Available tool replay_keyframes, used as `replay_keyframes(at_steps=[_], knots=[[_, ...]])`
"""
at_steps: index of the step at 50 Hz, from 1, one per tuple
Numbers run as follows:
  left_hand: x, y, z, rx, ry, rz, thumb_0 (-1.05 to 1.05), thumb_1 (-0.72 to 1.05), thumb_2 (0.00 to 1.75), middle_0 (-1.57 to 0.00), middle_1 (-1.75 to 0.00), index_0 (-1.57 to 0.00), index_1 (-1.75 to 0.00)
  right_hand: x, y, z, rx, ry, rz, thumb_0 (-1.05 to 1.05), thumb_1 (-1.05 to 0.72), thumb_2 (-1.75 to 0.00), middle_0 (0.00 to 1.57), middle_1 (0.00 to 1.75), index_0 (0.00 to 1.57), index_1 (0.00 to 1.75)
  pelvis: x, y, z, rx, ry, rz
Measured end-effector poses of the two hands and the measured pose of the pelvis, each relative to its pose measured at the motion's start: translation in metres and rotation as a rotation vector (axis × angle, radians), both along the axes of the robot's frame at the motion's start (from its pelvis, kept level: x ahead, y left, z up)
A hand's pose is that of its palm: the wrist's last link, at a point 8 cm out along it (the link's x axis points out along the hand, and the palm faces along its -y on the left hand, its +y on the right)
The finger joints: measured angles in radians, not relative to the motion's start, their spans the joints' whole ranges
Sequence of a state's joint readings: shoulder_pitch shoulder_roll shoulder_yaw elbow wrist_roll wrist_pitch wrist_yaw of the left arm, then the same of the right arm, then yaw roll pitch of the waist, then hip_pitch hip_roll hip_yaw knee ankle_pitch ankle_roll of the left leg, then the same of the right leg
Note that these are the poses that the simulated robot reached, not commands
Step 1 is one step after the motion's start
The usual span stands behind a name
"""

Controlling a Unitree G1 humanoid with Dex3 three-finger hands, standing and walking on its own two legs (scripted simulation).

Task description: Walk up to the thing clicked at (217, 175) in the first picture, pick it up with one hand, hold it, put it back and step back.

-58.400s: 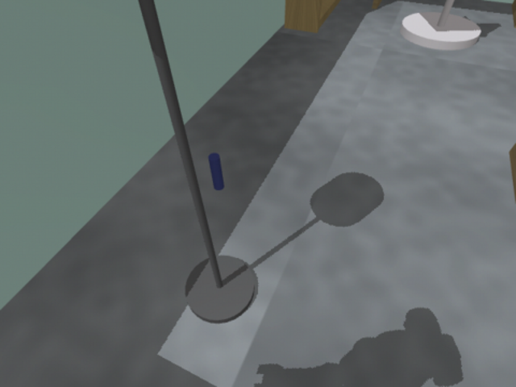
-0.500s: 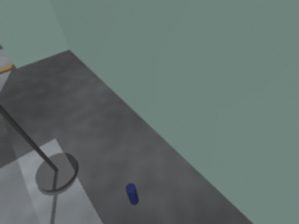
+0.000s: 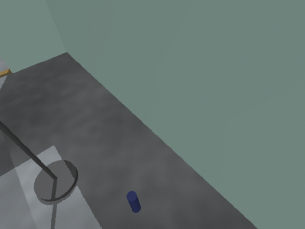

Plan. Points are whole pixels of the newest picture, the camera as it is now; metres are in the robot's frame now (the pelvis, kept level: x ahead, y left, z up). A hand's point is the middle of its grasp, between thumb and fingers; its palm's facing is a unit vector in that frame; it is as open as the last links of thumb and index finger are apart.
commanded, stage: stand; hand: left
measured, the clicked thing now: (134, 202) +0.41 +0.17 -0.67
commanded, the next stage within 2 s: step back in 0.78 s
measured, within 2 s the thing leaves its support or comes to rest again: neither
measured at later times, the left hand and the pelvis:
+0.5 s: hand out of the picture +0.07 +0.24 -0.16, palm faces -0.02 -0.94 -0.33, open 7.3 cm; pelvis +0.01 -0.01 +0.00, yaw +0 degrees
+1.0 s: hand out of the picture +0.09 +0.28 -0.17, palm faces -0.03 -0.92 -0.38, open 7.3 cm; pelvis -0.02 +0.02 -0.01, yaw -1 degrees
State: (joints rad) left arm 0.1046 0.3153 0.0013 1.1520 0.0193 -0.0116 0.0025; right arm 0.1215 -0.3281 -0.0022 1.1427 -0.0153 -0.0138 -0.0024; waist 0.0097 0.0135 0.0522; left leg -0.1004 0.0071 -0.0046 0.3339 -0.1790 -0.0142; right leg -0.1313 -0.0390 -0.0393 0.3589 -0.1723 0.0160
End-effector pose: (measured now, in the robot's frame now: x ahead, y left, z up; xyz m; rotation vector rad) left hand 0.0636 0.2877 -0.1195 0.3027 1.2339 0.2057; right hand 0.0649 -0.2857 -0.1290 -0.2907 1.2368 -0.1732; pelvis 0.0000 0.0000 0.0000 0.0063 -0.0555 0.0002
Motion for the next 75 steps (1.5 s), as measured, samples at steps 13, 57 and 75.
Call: replay_keyframes(at_steps=[13, 57, 75], knots=[[0.006, -0.002, 0.001, 0.005, 0.008, 0.004, 0.0, 0.91, 0.89, -0.2, -0.3, -0.21, -0.3, 0.008, -0.009, 0.003, -0.009, 0.001, -0.006, 0.0, -0.91, -0.89, 0.2, 0.3, 0.21, 0.3, 0.006, -0.005, 0.001, -0.002, 0.005, -0.002], [0.035, 0.068, -0.03, 0.026, -0.095, -0.054, 0.0, 0.91, 0.89, -0.2, -0.3, -0.21, -0.3, -0.059, 0.009, 0.008, -0.148, 0.093, -0.028, 0.0, -0.91, -0.89, 0.2, 0.3, 0.2, 0.3, -0.046, 0.048, -0.026, -0.01, 0.04, -0.008], [-0.034, 0.071, -0.019, 0.048, -0.032, -0.117, 0.0, 0.91, 0.89, -0.2, -0.3, -0.21, -0.3, -0.093, 0.044, -0.013, -0.063, -0.056, -0.077, 0.0, -0.9, -0.89, 0.2, 0.3, 0.21, 0.3, -0.097, 0.064, -0.027, -0.001, 0.009, -0.083]])
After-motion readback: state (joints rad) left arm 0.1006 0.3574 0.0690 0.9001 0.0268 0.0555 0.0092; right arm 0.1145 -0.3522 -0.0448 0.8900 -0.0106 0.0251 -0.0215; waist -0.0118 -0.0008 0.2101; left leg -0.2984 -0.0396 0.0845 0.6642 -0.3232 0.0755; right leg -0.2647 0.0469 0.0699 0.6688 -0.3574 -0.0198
